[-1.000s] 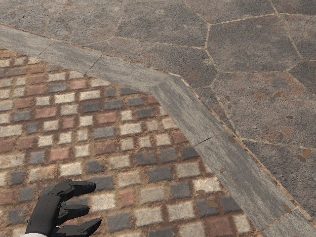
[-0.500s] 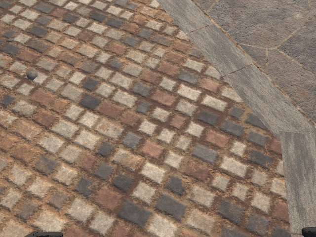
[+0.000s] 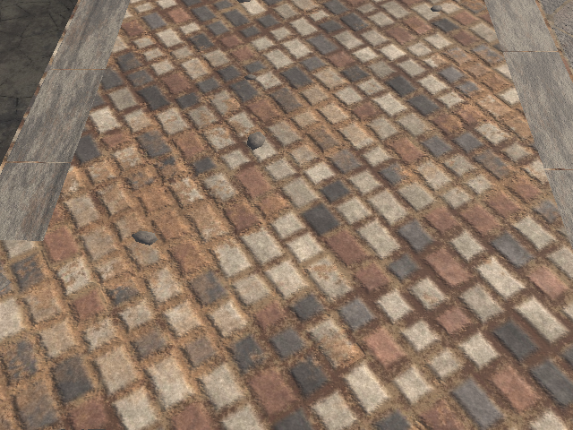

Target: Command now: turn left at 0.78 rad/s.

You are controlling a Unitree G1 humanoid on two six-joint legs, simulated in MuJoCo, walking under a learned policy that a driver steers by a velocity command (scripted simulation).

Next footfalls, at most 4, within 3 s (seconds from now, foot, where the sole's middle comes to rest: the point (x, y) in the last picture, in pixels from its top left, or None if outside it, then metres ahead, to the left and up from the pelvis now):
0.20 left None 0.02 0.14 -0.77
0.54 right None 0.05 -0.10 -0.77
1.64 right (308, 407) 0.49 0.00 -0.77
2.10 left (228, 255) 0.90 0.21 -0.77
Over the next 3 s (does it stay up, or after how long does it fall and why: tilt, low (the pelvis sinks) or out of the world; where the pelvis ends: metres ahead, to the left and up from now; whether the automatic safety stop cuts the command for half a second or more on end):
stays up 0.88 0.09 0.00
